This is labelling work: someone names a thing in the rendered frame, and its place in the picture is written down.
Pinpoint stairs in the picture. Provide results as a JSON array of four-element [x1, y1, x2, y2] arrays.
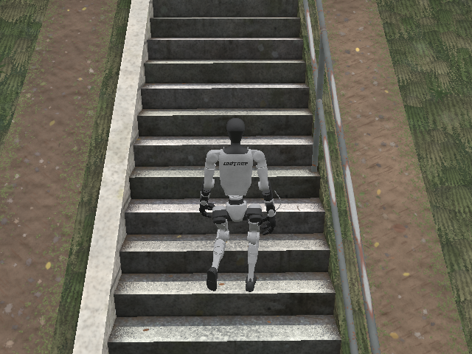
[[108, 0, 341, 354]]

